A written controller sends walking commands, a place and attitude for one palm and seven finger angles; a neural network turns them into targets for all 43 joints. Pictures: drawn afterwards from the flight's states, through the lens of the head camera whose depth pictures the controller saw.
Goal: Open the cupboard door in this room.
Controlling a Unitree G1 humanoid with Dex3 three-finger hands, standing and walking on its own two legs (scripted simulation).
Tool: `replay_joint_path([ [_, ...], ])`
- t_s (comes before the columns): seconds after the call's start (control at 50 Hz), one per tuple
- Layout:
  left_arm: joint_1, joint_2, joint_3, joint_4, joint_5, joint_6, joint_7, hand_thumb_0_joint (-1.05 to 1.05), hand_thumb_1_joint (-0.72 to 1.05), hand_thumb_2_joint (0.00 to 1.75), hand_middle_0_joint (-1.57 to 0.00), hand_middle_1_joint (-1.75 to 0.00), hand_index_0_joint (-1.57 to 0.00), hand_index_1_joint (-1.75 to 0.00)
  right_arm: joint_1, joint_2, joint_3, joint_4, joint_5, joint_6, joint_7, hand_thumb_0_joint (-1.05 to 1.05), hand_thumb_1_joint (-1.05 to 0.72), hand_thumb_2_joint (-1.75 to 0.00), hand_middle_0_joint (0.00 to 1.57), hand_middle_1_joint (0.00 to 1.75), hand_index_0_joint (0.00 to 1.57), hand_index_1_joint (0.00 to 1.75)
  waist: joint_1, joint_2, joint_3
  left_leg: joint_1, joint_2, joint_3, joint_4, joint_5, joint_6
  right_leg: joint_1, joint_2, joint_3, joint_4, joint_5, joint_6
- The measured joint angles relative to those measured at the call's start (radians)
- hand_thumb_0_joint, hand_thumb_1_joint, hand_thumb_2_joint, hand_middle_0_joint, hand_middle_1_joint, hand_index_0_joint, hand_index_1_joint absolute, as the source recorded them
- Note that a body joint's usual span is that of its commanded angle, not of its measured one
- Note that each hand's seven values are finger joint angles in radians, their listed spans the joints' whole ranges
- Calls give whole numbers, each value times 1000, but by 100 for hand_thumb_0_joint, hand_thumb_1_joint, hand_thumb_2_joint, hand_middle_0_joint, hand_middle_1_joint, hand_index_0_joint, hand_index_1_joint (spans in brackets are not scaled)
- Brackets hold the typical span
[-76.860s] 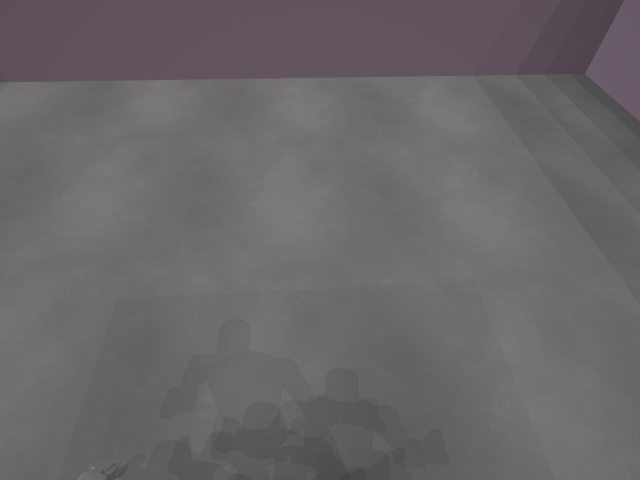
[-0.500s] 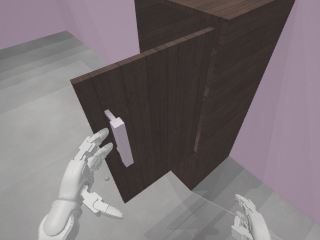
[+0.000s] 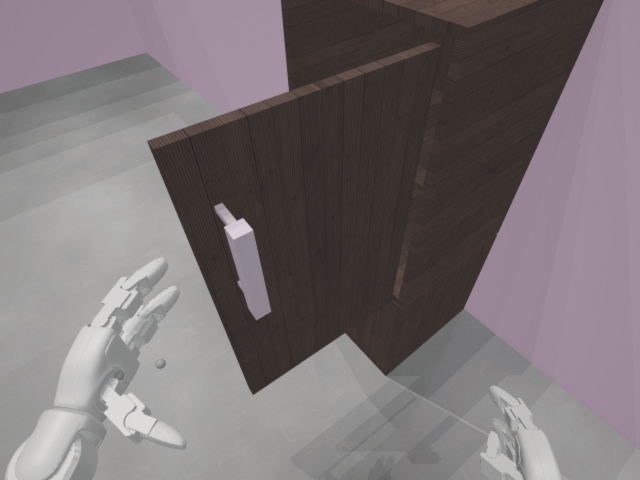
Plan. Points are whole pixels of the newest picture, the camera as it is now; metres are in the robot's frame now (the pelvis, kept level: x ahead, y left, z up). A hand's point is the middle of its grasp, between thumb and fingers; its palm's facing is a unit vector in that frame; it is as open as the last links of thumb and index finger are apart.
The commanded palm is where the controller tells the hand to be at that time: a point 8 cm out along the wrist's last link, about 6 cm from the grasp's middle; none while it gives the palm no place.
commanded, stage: draw the hand back to the body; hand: left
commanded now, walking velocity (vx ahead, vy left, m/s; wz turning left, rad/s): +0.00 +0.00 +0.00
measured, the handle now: (242, 263) +0.34 +0.13 +0.11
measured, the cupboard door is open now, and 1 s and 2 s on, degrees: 87 87 87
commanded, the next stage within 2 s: step back with the hand held close in 1.58 s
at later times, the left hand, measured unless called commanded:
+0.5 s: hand (120, 357) +0.20 +0.22 +0.13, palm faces -0.02 -1.00 -0.08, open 16.2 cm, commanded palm +0.17 +0.27 +0.14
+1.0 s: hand (74, 315) +0.23 +0.26 +0.16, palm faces +0.37 -0.84 -0.39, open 11.5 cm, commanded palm +0.18 +0.31 +0.18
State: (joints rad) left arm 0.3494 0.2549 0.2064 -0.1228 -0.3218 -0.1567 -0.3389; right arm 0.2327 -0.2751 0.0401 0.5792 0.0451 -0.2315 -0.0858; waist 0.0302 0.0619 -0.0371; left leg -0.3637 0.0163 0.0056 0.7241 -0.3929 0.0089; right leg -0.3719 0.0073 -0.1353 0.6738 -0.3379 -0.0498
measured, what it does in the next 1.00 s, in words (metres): stands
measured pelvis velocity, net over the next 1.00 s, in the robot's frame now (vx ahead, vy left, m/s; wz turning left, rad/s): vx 0.03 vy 0.02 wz -0.03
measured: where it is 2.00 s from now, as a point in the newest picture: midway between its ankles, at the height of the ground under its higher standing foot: outside the picture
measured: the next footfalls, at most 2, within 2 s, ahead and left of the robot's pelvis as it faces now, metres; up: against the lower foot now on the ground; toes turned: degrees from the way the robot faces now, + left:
none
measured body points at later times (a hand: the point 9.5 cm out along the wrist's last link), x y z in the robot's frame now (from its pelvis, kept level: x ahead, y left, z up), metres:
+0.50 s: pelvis +0.01 +0.02 +0.01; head -0.01 +0.01 +0.46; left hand +0.20 +0.27 +0.14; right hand +0.20 -0.19 -0.05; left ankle -0.01 +0.11 -0.72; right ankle +0.01 -0.09 -0.72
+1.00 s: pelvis +0.03 +0.02 +0.03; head +0.02 +0.00 +0.47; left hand +0.20 +0.31 +0.18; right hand +0.21 -0.20 -0.07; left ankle -0.01 +0.11 -0.72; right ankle +0.01 -0.09 -0.72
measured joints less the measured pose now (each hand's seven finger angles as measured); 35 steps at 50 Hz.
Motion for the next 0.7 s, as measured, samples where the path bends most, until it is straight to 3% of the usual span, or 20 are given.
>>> replay_joint_path([
  [0.2, 8, 3, -8, -64, 20, 51, 35, -2, -50, 30, -15, -30, -15, -30, 9, 27, 12, -3, 1, -28, 8, 2, -91, -90, 20, 30, 20, 30, -10, -9, -7, 38, -9, 22, -32, 9, 15, 29, -6, 22, -25, 14, 14],
  [0.52, 56, 21, 24, -175, 21, 147, 29, -2, -47, 32, -15, -30, -16, -30, -10, 31, 31, 10, 1, -41, 7, 2, -90, -90, 20, 30, 20, 30, 20, -2, -3, 109, -27, 16, -92, 29, 32, 110, -19, 18, -98, 39, 34],
  [0.6, 76, 43, -3, -234, 165, 138, 240, -2, -39, 35, -15, -30, -16, -30, -25, 39, 29, 15, -29, -20, 1, 2, -90, -90, 20, 30, 20, 30, 25, -7, 25, 159, -28, 22, -140, 47, 33, 156, -17, 25, -142, 57, 36],
  [0.64, 102, 35, -10, -257, 207, 128, 323, -2, -34, 37, -16, -30, -16, -30, -29, 44, 26, 16, -36, 2, 4, 2, -90, -90, 20, 30, 20, 30, 24, -10, 36, 184, -29, 27, -174, 60, 33, 177, -17, 30, -170, 69, 36],
  [0.7, 128, 28, -18, -266, 246, 116, 395, -1, -26, 41, -16, -30, -16, -30, -29, 47, 20, 25, -44, 34, 7, 2, -90, -90, 20, 30, 20, 30, 27, -10, 49, 219, -31, 31, -219, 78, 33, 209, -16, 35, -210, 85, 37],
])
